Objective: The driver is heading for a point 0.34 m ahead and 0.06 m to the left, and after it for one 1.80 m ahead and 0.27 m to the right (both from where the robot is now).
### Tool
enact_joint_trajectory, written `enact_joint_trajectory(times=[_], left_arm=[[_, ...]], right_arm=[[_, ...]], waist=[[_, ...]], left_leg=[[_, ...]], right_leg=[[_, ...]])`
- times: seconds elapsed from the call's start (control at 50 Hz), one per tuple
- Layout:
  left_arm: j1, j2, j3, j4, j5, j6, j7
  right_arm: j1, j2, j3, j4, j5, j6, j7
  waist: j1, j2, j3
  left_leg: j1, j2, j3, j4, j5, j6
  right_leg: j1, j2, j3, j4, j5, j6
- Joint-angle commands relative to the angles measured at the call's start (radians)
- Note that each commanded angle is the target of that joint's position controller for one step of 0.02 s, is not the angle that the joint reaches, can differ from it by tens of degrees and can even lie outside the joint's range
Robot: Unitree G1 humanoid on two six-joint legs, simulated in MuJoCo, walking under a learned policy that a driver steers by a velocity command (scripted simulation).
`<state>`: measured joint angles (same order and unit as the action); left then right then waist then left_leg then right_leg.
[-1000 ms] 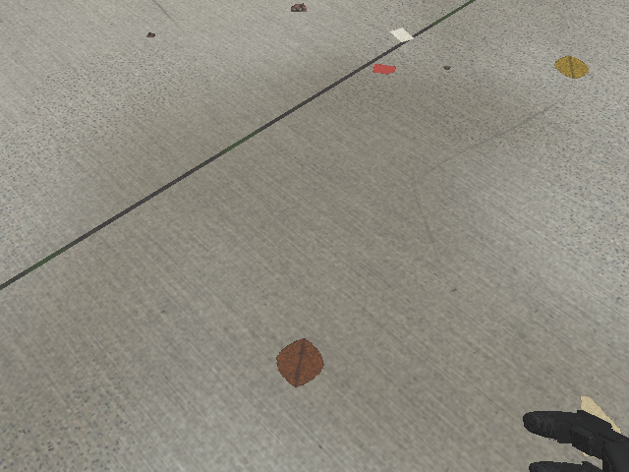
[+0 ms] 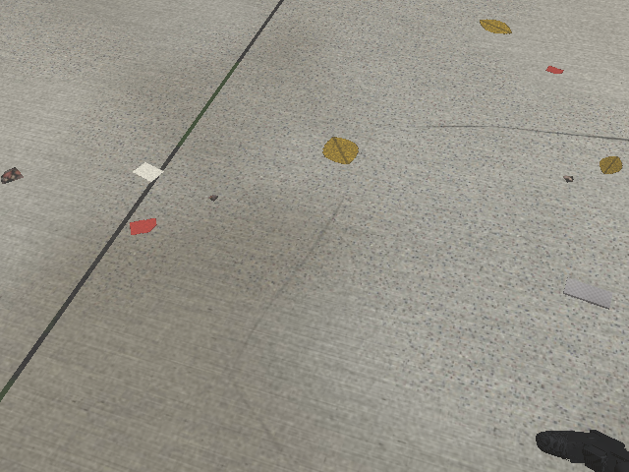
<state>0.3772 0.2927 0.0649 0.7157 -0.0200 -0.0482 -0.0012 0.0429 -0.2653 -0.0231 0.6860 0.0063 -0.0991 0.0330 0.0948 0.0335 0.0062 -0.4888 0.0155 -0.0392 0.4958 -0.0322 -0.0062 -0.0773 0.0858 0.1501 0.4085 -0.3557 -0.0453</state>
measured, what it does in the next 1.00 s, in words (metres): walks ahead: left foot, then right foot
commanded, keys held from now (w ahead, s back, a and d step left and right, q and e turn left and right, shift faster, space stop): w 0.18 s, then no key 0.82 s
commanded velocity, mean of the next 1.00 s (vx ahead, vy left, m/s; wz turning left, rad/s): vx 0.21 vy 0.00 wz -0.05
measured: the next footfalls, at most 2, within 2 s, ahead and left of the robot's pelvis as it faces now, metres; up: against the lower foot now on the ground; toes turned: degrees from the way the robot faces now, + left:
left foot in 0.04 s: +0.17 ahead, +0.12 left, +0.00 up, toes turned -2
right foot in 0.50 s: +0.38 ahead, -0.09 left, +0.00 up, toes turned +0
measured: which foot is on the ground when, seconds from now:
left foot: up 0.00-0.02, down 0.04-0.50, up 0.52-0.74, down 0.76-1.00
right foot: down 0.00-0.04, up 0.06-0.48, down 0.50-1.00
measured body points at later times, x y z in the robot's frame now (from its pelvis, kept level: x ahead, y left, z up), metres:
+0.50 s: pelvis +0.23 +0.02 +0.00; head +0.25 +0.02 +0.45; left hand +0.46 +0.24 -0.08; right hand +0.24 -0.26 -0.13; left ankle +0.13 +0.12 -0.74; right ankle +0.35 -0.09 -0.73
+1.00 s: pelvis +0.29 +0.03 +0.00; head +0.30 +0.04 +0.45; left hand +0.41 +0.28 -0.13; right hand +0.35 -0.23 -0.14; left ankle +0.28 +0.16 -0.74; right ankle +0.34 -0.09 -0.74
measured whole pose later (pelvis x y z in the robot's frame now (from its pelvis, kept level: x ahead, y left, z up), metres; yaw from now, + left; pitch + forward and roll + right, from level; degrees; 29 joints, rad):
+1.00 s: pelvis +0.29 +0.03 +0.00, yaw -1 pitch -1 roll +0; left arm 0.17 0.22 0.04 0.88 0.01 0.00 0.02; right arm 0.26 -0.22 -0.02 0.93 -0.01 -0.02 -0.03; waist 0.00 -0.01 0.02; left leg -0.20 0.02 -0.01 0.54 -0.32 -0.02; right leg -0.30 0.01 0.02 0.50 -0.18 0.01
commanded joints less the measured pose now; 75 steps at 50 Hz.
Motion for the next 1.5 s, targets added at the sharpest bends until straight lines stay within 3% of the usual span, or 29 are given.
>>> enact_joint_trajectory(times=[0.02,0.04,0.06,0.08,0.1,0.14,0.16,0.2,0.26,0.32,0.42,0.46,0.48,0.5,0.52,0.54,0.56,0.6,0.62,0.64,0.68,0.74,0.78,0.8,0.82,0.86,0.94,1.14,1.5], left_arm=[[-0.022,0.113,0.026,-0.047,0.006,-0.005,0.002],[-0.021,0.065,0.005,-0.068,0.021,-0.006,0.004],[0.095,0.015,-0.011,-0.083,0.000,-0.018,0.007],[0.078,0.096,0.002,-0.070,-0.013,-0.023,0.010],[-0.020,0.139,0.013,-0.079,-0.017,-0.025,0.008],[-0.114,0.115,0.010,-0.099,0.010,-0.033,0.007],[-0.116,0.105,0.012,-0.100,0.015,-0.033,0.005],[-0.102,0.072,0.006,-0.093,0.014,-0.027,0.003],[-0.139,0.033,-0.006,-0.101,0.028,-0.020,0.011],[-0.215,0.005,-0.018,-0.104,0.024,-0.022,0.005],[-0.310,0.035,-0.006,-0.121,0.023,-0.028,-0.017],[-0.274,0.057,0.004,-0.110,0.031,-0.032,-0.021],[-0.219,0.072,0.013,-0.088,0.039,-0.035,-0.017],[-0.163,0.130,0.025,-0.081,0.050,-0.037,-0.007],[-0.131,0.149,0.021,-0.085,0.069,-0.028,0.002],[-0.093,0.057,0.001,-0.068,0.058,-0.012,0.002],[-0.111,0.020,-0.014,-0.058,0.036,-0.001,-0.004],[-0.229,0.041,-0.012,-0.059,0.027,0.011,-0.009],[-0.291,0.059,-0.008,-0.065,0.032,0.015,-0.009],[-0.334,0.075,-0.002,-0.066,0.042,0.020,-0.009],[-0.351,0.064,-0.001,-0.054,0.049,0.026,-0.006],[-0.336,0.038,-0.008,-0.019,0.035,0.031,0.002],[-0.285,0.015,-0.018,0.022,0.039,0.031,0.003],[-0.257,0.030,-0.009,0.023,0.036,0.032,0.006],[-0.282,0.037,-0.008,0.029,0.040,0.032,0.013],[-0.272,0.022,-0.007,0.047,0.035,0.033,0.023],[-0.242,0.020,-0.003,0.097,0.033,0.033,0.025],[-0.223,0.031,0.004,0.214,0.021,0.049,0.036],[-0.237,0.031,0.000,0.349,0.018,0.065,0.050]], right_arm=[[0.087,-0.157,-0.066,-0.042,-0.007,-0.027,-0.007],[0.241,-0.209,-0.080,-0.024,-0.020,-0.030,-0.013],[0.325,-0.291,-0.103,0.012,-0.025,-0.018,-0.009],[0.342,-0.204,-0.085,0.021,0.005,-0.014,-0.001],[0.299,-0.148,-0.068,0.016,0.008,-0.010,-0.005],[0.232,-0.114,-0.052,0.010,-0.009,-0.001,-0.008],[0.220,-0.099,-0.045,0.011,-0.017,-0.004,-0.009],[0.218,-0.094,-0.042,0.023,-0.013,-0.009,-0.012],[0.217,-0.130,-0.048,0.053,-0.010,-0.007,-0.021],[0.242,-0.153,-0.051,0.081,-0.004,0.012,-0.032],[0.286,-0.160,-0.048,0.127,0.003,0.039,-0.040],[0.260,-0.163,-0.049,0.130,0.008,0.049,-0.043],[0.254,-0.156,-0.046,0.131,0.010,0.051,-0.044],[0.282,-0.133,-0.037,0.125,-0.008,0.044,-0.043],[0.401,-0.060,-0.012,0.131,-0.026,0.032,-0.037],[0.416,-0.058,-0.002,0.153,-0.018,0.039,-0.034],[0.366,-0.116,-0.019,0.147,-0.005,0.056,-0.031],[0.288,-0.118,-0.029,0.137,-0.004,0.098,-0.047],[0.281,-0.114,-0.033,0.139,-0.009,0.119,-0.056],[0.297,-0.096,-0.031,0.147,-0.010,0.134,-0.064],[0.328,-0.067,-0.026,0.171,-0.016,0.140,-0.068],[0.319,-0.055,-0.026,0.186,-0.030,0.132,-0.061],[0.268,-0.088,-0.027,0.154,-0.046,0.127,-0.065],[0.240,-0.155,-0.045,0.161,-0.030,0.126,-0.071],[0.221,-0.124,-0.041,0.165,-0.025,0.117,-0.071],[0.190,-0.080,-0.027,0.173,-0.033,0.095,-0.070],[0.217,-0.076,-0.024,0.198,-0.018,0.069,-0.066],[0.245,-0.061,-0.018,0.256,-0.011,0.077,-0.065],[0.267,-0.038,-0.008,0.340,-0.013,0.082,-0.066]], waist=[[-0.110,-0.140,-0.077],[-0.172,-0.034,-0.213],[-0.133,0.269,-0.288],[-0.162,0.203,-0.238],[-0.174,0.109,-0.117],[-0.144,0.026,-0.023],[-0.123,0.042,-0.013],[-0.103,0.067,-0.011],[-0.090,0.042,-0.011],[-0.120,0.054,-0.038],[-0.145,0.055,-0.042],[-0.109,0.046,-0.055],[-0.080,0.027,-0.081],[-0.072,-0.037,-0.154],[-0.116,-0.181,-0.280],[-0.075,-0.248,-0.366],[-0.071,-0.193,-0.313],[-0.100,-0.113,-0.161],[-0.124,-0.124,-0.114],[-0.146,-0.161,-0.090],[-0.153,-0.186,-0.095],[-0.156,-0.162,-0.093],[-0.135,-0.112,-0.020],[-0.088,-0.002,0.028],[-0.102,0.030,0.045],[-0.083,0.065,0.037],[-0.093,0.023,0.007],[-0.102,-0.034,-0.016],[-0.094,-0.024,0.022]], left_leg=[[0.273,0.014,0.009,-0.054,-0.035,0.069],[0.499,0.171,-0.160,-0.046,-0.051,0.135],[0.779,0.349,-0.602,-0.154,-0.281,0.297],[0.777,0.369,-0.739,-0.226,-0.525,0.310],[0.680,0.333,-0.603,-0.232,-0.515,0.267],[0.509,0.252,-0.414,-0.262,-0.304,0.237],[0.456,0.221,-0.353,-0.281,-0.212,0.227],[0.407,0.196,-0.272,-0.302,-0.003,0.232],[0.366,0.175,-0.123,-0.274,0.465,0.231],[0.349,0.130,-0.028,-0.259,0.547,0.192],[0.421,0.164,-0.056,-0.193,0.449,0.178],[0.439,0.166,-0.074,-0.111,0.426,0.158],[0.426,0.130,-0.064,-0.036,0.426,0.132],[0.353,0.077,-0.035,0.081,0.314,0.087],[0.140,0.004,-0.007,0.275,-0.052,0.023],[0.072,-0.026,-0.031,0.437,-0.589,-0.022],[0.033,-0.002,-0.059,0.490,-0.687,-0.039],[0.007,0.035,-0.042,0.469,-0.616,-0.063],[0.067,0.048,-0.037,0.413,-0.556,-0.073],[0.144,0.041,-0.018,0.353,-0.500,-0.079],[0.256,0.025,0.012,0.253,-0.367,-0.073],[0.376,0.010,0.042,0.070,-0.166,-0.035],[0.355,0.072,-0.028,-0.048,-0.176,0.009],[0.227,0.076,-0.033,-0.063,-0.356,0.037],[0.119,0.064,-0.040,-0.108,-0.471,0.042],[0.080,0.063,-0.045,-0.145,-0.439,0.018],[0.156,0.054,-0.031,-0.113,-0.291,0.010],[0.240,0.033,-0.001,-0.090,-0.077,0.021],[0.250,0.018,0.016,-0.135,-0.116,0.022]], right_leg=[[-0.065,-0.203,0.146,0.098,0.404,-0.108],[-0.171,-0.144,0.077,0.370,0.288,-0.069],[-0.532,0.003,-0.043,0.686,-0.119,0.012],[-0.687,-0.036,0.017,0.830,-0.200,0.023],[-0.733,-0.079,0.018,0.866,-0.112,0.020],[-0.700,-0.144,-0.035,0.792,0.017,0.023],[-0.656,-0.169,-0.041,0.750,0.058,0.025],[-0.606,-0.175,-0.067,0.694,0.076,0.040],[-0.561,-0.164,-0.106,0.532,0.120,0.078],[-0.456,-0.136,-0.136,0.322,0.309,0.078],[-0.381,-0.104,-0.115,0.147,0.387,0.042],[-0.310,-0.092,-0.119,0.068,0.377,0.010],[-0.206,-0.081,-0.131,-0.006,0.472,-0.014],[-0.030,-0.176,-0.052,0.023,0.839,-0.059],[0.251,-0.368,0.138,0.115,1.171,-0.206],[0.290,-0.467,0.254,0.092,1.198,-0.306],[0.219,-0.434,0.254,0.056,0.989,-0.282],[0.015,-0.377,0.203,-0.036,0.601,-0.210],[-0.108,-0.347,0.166,-0.085,0.461,-0.182],[-0.212,-0.312,0.125,-0.119,0.370,-0.163],[-0.288,-0.266,0.056,-0.139,0.261,-0.149],[-0.340,-0.225,0.014,-0.132,-0.025,-0.100],[-0.371,-0.178,-0.002,-0.109,-0.195,-0.013],[-0.321,-0.126,-0.053,-0.089,-0.144,0.020],[-0.223,-0.108,-0.080,-0.032,-0.060,0.039],[-0.140,-0.112,-0.087,0.017,0.054,0.028],[-0.122,-0.111,-0.091,0.039,0.197,0.017],[-0.075,-0.118,-0.095,0.057,0.379,0.027],[-0.068,-0.116,-0.101,0.025,0.326,0.037]])
Velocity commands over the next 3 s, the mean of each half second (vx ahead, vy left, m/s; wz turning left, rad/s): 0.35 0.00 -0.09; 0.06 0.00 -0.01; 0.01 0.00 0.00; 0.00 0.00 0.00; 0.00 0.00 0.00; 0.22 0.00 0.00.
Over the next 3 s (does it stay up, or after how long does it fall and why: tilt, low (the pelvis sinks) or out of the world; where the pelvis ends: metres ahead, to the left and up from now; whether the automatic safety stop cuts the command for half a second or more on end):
stays up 0.42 0.00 0.01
